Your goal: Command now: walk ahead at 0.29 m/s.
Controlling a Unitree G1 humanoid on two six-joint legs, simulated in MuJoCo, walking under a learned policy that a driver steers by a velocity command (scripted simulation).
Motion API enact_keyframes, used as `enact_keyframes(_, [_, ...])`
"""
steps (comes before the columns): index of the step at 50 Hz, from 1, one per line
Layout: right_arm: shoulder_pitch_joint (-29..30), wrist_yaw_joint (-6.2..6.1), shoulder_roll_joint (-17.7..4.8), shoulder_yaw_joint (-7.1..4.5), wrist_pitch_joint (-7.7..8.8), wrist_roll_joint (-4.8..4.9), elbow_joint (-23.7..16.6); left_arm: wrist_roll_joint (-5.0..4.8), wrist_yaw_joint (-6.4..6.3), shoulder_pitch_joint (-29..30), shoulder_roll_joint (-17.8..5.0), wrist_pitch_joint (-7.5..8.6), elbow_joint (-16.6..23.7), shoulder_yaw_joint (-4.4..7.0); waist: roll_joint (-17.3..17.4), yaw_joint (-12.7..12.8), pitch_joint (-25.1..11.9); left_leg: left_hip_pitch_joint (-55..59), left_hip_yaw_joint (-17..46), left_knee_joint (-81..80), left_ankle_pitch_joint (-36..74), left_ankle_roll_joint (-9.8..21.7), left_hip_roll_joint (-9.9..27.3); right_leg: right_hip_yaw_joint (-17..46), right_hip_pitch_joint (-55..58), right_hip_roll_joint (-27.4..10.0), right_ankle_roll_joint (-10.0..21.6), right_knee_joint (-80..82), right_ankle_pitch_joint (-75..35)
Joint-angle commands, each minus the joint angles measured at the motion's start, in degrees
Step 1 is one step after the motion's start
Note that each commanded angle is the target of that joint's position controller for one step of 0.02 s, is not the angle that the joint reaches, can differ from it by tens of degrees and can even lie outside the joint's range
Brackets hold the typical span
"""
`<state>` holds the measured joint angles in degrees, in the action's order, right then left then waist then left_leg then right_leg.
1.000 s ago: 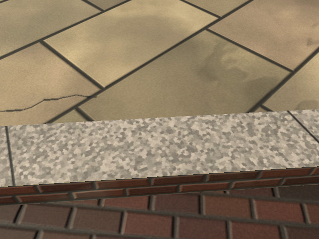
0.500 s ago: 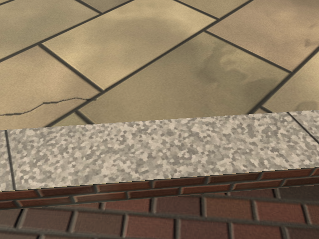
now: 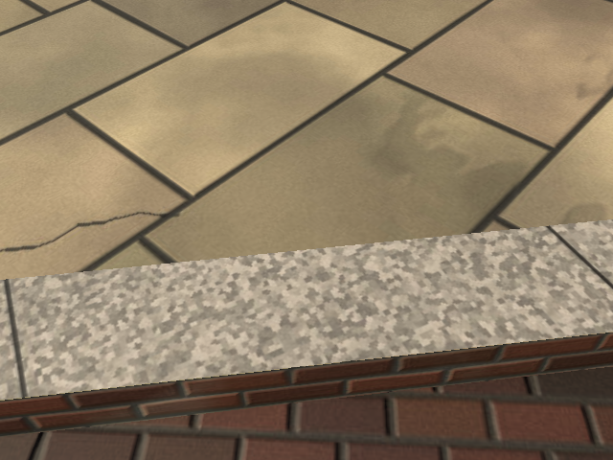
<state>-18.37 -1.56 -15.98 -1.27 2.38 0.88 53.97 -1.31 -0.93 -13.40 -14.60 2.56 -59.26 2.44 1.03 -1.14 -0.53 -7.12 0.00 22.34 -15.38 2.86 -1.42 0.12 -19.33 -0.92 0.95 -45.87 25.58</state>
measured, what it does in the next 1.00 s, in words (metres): walks ahead: right foot, then left foot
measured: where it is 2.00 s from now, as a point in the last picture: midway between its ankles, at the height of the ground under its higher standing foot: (381, 272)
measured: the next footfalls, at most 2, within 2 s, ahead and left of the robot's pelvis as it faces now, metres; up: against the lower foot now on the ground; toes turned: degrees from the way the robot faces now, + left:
right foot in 0.12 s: +0.09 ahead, -0.14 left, +0.00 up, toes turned -1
left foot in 0.60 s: +0.44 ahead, +0.07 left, +0.00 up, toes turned +2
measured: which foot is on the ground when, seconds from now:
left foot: down 0.00-0.12, up 0.14-0.58, down 0.60-1.00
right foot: up 0.00-0.10, down 0.12-0.60, up 0.62-1.00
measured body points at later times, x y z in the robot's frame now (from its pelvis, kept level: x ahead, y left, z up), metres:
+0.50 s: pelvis +0.19 -0.05 +0.00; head +0.21 -0.06 +0.44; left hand +0.12 +0.21 -0.14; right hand +0.40 -0.28 -0.11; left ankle +0.37 +0.10 -0.70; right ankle +0.05 -0.14 -0.74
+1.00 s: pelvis +0.46 -0.02 +0.00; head +0.46 -0.02 +0.45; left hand +0.60 +0.23 -0.12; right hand +0.45 -0.28 -0.14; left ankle +0.40 +0.07 -0.74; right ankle +0.53 -0.15 -0.62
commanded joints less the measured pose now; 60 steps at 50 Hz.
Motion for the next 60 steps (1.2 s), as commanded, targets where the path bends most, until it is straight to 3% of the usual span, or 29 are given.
enact_keyframes(1, [2.0, -0.1, -10.2, -2.57, 0.93, 0.84, -3.4, -0.15, 1.15, 5.9, -4.3, 2.95, 4.2, 0.67, 4.2, -0.3, 5.8, 0.3, 16.7, -15.0, -10.6, 8.4, 15.5, -0.1, -7.9, -2.9, 0.7, 6.3, -2.4])
enact_keyframes(4, [2.8, 0.36, -10.8, -2.8, 0.14, 1.38, -3.3, -0.05, 1.66, -0.7, -4.0, 3.15, 1.3, 0.98, 4.1, 3.3, 3.1, -9.7, 9.9, -9.6, -9.3, 7.2, 11.3, -5.3, 10.7, 1.7, -0.7, 17.9, -14.6])
enact_keyframes(6, [3.2, 0.96, -6.5, -1.34, 0.49, 0.56, -3.7, -0.44, 1.07, -9.0, -6.2, 2.62, -1.1, 1.93, 0.7, 7.0, 1.4, -17.7, 6.2, 1.8, -8.3, 4.2, 7.6, -0.8, 22.7, -0.2, 0.5, 21.5, -11.6])
enact_keyframes(7, [4.4, 1.61, -1.7, 0.14, 1.1, -0.96, -5.2, 0.02, 0.5, -15.2, -10.7, 2.45, -1.7, 2.69, -12.3, 8.7, -1.5, -24.6, -0.7, 23.5, -10.7, -0.1, 2.5, 17.3, 27.8, -13.0, 4.6, 28.7, -3.4])
enact_keyframes(8, [5.0, 1.35, -2.1, -0.26, 2.29, 0.44, -8.1, 1.15, 1.44, -17.8, -16.0, 3.15, -2.1, 3.42, -19.0, 7.9, -1.0, -35.9, 1.9, 36.7, -17.8, -0.3, -2.1, 40.7, 28.6, -22.0, 13.6, 37.7, 12.1])
enact_keyframes(9, [5.7, 1.37, -6.4, -1.08, 3.18, 1.95, -8.0, 1.1, 1.9, -12.4, -12.7, 4.1, -0.8, 2.37, -10.7, 6.0, 3.9, -40.7, 6.2, 43.9, -14.2, 1.0, 2.8, 40.0, 24.8, -22.6, 14.5, 38.7, 18.1])
enact_keyframes(10, [5.7, 1.78, -7.8, -1.46, 3.74, 2.38, -7.7, 0.84, 2.12, -8.0, -9.2, 4.65, 0.8, 1.35, -8.6, 4.3, 7.0, -42.5, 6.4, 44.9, -7.6, 2.0, 5.1, 33.1, 22.8, -19.6, 12.2, 38.7, 13.6])
enact_keyframes(13, [6.1, 2.14, -7.4, -2.05, 3.88, 0.08, -6.7, 1.11, 2.28, -4.0, -6.1, 4.14, 2.7, 0.07, -6.3, 2.1, 6.1, -37.2, 4.1, 39.1, 4.1, 0.8, 9.0, 16.8, 19.1, -12.8, 7.7, 39.2, -9.6])
enact_keyframes(17, [11.1, 2.34, -4.2, -1.47, 3.21, -0.34, -8.6, 1.38, 0.96, -8.1, -7.6, 3.41, 1.7, 0.11, -4.8, 3.2, 5.2, -36.2, 0.4, 31.0, 11.0, -2.9, 8.3, 7.7, 18.2, -10.0, 8.9, 39.8, -28.9])
enact_keyframes(20, [18.6, 2.39, -2.4, -0.63, 3.36, 0.03, -11.4, 1.28, 0.14, -9.3, -8.4, 3.14, 1.8, 0.07, -4.9, 5.0, 6.4, -31.5, -1.8, 17.8, 17.2, -3.7, 6.3, 3.8, 15.4, -8.2, 8.4, 41.2, -30.7])
enact_keyframes(26, [24.5, 3.76, -3.6, -0.58, 3.94, 0.39, -13.9, 0.3, -0.25, -11.3, -9.4, 2.46, 1.2, 1.01, -5.4, 3.9, 7.0, -28.1, -0.7, 6.4, 17.1, -0.3, 4.2, 3.3, 23.7, -12.6, 8.0, 37.9, -38.0])
enact_keyframes(28, [19.9, 3.72, -6.2, -1.67, 4.22, 0.13, -13.1, 0.78, -0.49, -8.9, -10.8, 1.94, 2.4, 1.64, -7.0, 0.4, 2.1, -20.9, -1.8, 6.5, 13.5, 1.9, 1.8, 2.8, 27.0, -13.1, 6.9, 30.6, -55.8])
enact_keyframes(30, [3.4, 2.84, -10.2, -3.96, 3.93, 0.12, -8.2, 1.65, -0.51, -8.0, -9.9, 1.03, 3.5, 1.22, -7.0, -7.3, -8.8, 1.6, -2.0, 5.7, 15.5, 5.4, 1.4, 0.7, 21.5, -9.5, 4.7, 10.7, -61.6])
enact_keyframes(31, [-4.9, 2.41, -14.9, -5.13, 3.61, -1.39, -6.3, 2.51, 0.17, -13.5, -4.7, 1.59, 5.0, -0.48, 3.1, -6.2, -18.0, 25.9, 16.3, 8.0, 13.7, 12.0, 14.9, -1.3, 0.6, -3.8, 2.1, -9.5, -40.0])
enact_keyframes(32, [-7.3, 3.03, -13.9, -4.89, 3.27, -1.21, -4.8, 2.03, 0.87, -17.7, -0.1, 2.75, 3.5, -1.95, 13.5, -4.5, -24.4, 34.6, 39.5, -1.1, 0.5, 17.7, 23.7, 3.7, -13.6, 5.2, 0.6, -24.2, 6.9])
enact_keyframes(33, [-3.9, 3.05, -9.4, -3.57, 3.47, -0.74, -5.0, -0.13, 1.31, -11.4, -7.4, 3.95, 4.5, -0.06, 8.2, -5.2, -16.3, 27.6, 37.6, -5.5, -7.4, 14.4, 21.2, 8.0, -19.3, 1.8, 2.2, -29.7, 6.5])
enact_keyframes(34, [2.8, 2.94, -8.0, -3.09, 3.74, -0.31, -6.3, -1.24, 1.37, -6.2, -9.2, 4.71, 6.6, 0.43, 5.6, -3.4, -7.2, 17.4, 29.3, -8.1, -5.7, 12.4, 19.7, 5.9, -21.4, -1.4, 3.0, -28.5, 0.2])
enact_keyframes(36, [8.8, 3.13, -5.6, -2.37, 4.3, -0.98, -7.3, 0.03, 0.32, -2.9, -8.0, 4.42, 7.2, 0.69, 0.4, 0.1, -1.0, 2.5, 18.7, -12.0, 8.8, 11.0, 16.0, 4.4, -15.9, -5.7, 2.2, -23.7, -7.5])
enact_keyframes(39, [9.1, 3.47, -5.4, -2.29, 4.78, -1.38, -5.9, 0.98, -0.19, -6.2, -4.5, 2.62, 6.8, 0.33, 2.2, 3.3, -1.2, -4.9, 10.2, -14.5, 20.3, 11.9, 13.4, 3.6, -10.0, -6.9, 0.5, -20.4, -9.5])
enact_keyframes(42, [6.8, 2.7, -6.9, -2.69, 4.56, -1.32, -4.5, 1.86, -0.51, -0.9, -4.3, 1.79, 9.5, 0.18, 1.9, 2.6, 1.2, -6.9, 6.1, -15.6, 23.4, 12.4, 12.6, 2.3, -13.7, -7.2, -1.8, -12.1, -15.2])
enact_keyframes(45, [1.9, 2.23, -6.0, -2.43, 2.4, -1.57, -3.1, 1.02, 0.05, -2.0, -1.5, 0.18, 7.8, -0.8, 4.0, 1.3, -0.2, -4.9, 5.0, -14.6, 17.7, 12.0, 12.5, -1.2, -13.6, -5.6, -3.1, -12.8, -16.9])
enact_keyframes(47, [-0.9, 1.7, -5.7, -2.06, 1.57, -1.44, -1.7, 0.75, 0.27, 2.0, -1.7, -0.53, 8.9, -0.73, 4.8, 0.1, 2.8, 0.8, 10.6, -14.6, 9.4, 13.0, 15.5, -1.3, -25.0, -6.1, -2.5, -22.5, -13.4])
enact_keyframes(50, [-13.4, 0.27, -5.2, -1.8, 0.31, -0.84, 3.0, -0.78, 0.44, 9.0, -0.4, 1.01, 12.9, -0.78, 4.1, -3.6, 6.5, 24.1, 19.8, -12.9, 7.3, 16.2, 24.3, 2.6, -61.8, -6.7, -3.0, -58.0, 2.8])
enact_keyframes(52, [-16.9, -0.3, -3.2, -1.1, -0.51, -0.8, 4.7, -2.0, 0.88, 11.5, 2.7, 2.01, 15.9, -2.47, 2.8, -3.6, 8.1, 30.9, 18.2, -7.6, 8.7, 13.9, 25.3, 6.3, -79.9, -6.8, -2.9, -79.7, 13.8])
enact_keyframes(55, [-19.2, -1.09, -2.0, -0.26, -0.66, -1.34, 6.7, -1.48, 1.73, 22.5, 8.5, 3.7, 24.9, -6.94, -0.2, -4.7, 12.5, 27.6, 14.3, -6.4, 11.2, 8.4, 25.1, 8.0, -93.4, -5.4, -1.5, -88.2, 21.1])
enact_keyframes(56, [-14.6, -1.6, -1.7, 0.22, -0.7, -1.02, 5.6, -1.37, 2.18, 23.5, 8.4, 3.88, 27.8, -7.99, -1.0, -2.1, 14.0, 18.4, 9.6, -9.3, 8.4, 5.9, 22.7, 5.9, -88.3, -7.0, -1.7, -78.2, 18.8])
enact_keyframes(57, [-8.3, -2.11, -2.8, 0.63, -1.05, 0.54, 4.2, -0.29, 2.84, 25.4, 8.1, 4.17, 32.2, -9.27, -1.9, 1.3, 14.2, 2.0, 3.1, -14.5, 4.2, 3.2, 17.2, 0.0, -74.9, -9.7, -2.1, -58.9, 12.6])
enact_keyframes(59, [-7.8, -1.81, -5.2, -0.18, 0.24, 1.12, 3.0, 2.13, 3.52, 22.7, 8.1, 4.51, 34.6, -9.64, -1.7, 3.2, 3.7, -29.2, -0.2, -30.7, 10.6, 7.1, 14.6, -8.7, -19.3, -7.9, -0.3, -38.5, -14.1])
enact_keyframes(60, [-6.2, -0.84, -8.5, -1.05, 1.03, 1.36, 2.3, 1.76, 3.0, 13.6, 4.2, 4.61, 31.3, -6.84, 3.9, 6.4, -5.0, -24.6, -1.3, -25.7, 40.2, 7.8, 13.6, -11.2, -1.9, -3.0, 0.5, -38.1, -17.8])
Over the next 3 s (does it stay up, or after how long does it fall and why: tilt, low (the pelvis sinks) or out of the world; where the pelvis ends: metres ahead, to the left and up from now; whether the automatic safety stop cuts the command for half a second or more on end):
stays up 1.00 -0.07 0.16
